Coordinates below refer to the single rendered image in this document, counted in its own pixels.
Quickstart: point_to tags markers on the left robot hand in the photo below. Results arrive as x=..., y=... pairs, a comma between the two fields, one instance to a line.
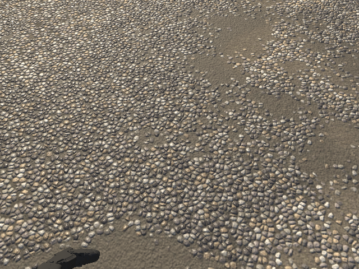
x=70, y=258

